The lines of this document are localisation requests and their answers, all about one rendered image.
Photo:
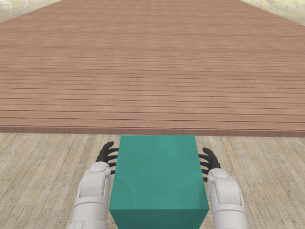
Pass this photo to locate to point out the robot right hand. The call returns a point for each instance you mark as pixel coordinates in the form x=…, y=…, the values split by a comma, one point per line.
x=212, y=162

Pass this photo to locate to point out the right robot forearm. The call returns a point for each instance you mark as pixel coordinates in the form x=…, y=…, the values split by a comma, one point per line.
x=228, y=207

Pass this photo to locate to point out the robot left hand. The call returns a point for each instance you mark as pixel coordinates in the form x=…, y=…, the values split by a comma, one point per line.
x=103, y=155

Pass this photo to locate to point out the left robot forearm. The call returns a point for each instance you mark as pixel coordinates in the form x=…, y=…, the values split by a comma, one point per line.
x=91, y=203

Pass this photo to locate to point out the carton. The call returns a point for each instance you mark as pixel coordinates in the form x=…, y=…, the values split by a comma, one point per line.
x=158, y=183

